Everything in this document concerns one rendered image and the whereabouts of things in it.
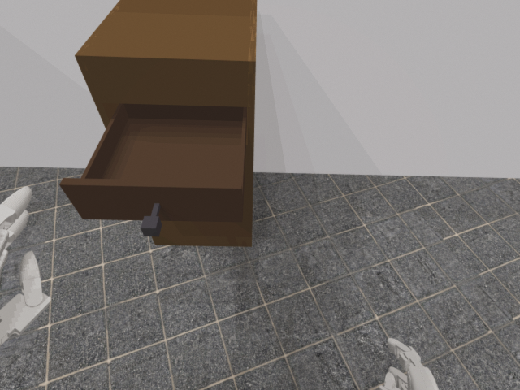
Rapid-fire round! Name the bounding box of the robot right hand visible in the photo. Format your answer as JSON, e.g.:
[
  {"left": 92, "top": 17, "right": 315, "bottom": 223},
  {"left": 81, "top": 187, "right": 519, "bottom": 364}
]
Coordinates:
[{"left": 379, "top": 338, "right": 439, "bottom": 390}]

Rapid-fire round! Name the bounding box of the drawer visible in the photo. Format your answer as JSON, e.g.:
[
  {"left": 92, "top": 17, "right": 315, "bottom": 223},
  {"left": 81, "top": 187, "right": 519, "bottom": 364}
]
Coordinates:
[{"left": 59, "top": 103, "right": 247, "bottom": 222}]

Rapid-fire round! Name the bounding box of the handle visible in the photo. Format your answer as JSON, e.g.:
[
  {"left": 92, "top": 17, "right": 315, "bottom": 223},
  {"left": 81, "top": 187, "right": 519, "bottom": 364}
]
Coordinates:
[{"left": 141, "top": 203, "right": 162, "bottom": 236}]

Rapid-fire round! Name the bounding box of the robot left hand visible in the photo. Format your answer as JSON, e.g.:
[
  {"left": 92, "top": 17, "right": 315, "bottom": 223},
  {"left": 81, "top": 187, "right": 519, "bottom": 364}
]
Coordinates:
[{"left": 0, "top": 186, "right": 51, "bottom": 347}]

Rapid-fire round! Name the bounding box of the cabinet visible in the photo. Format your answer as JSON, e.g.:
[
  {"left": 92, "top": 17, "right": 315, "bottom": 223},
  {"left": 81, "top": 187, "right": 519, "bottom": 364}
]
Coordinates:
[{"left": 75, "top": 0, "right": 257, "bottom": 247}]

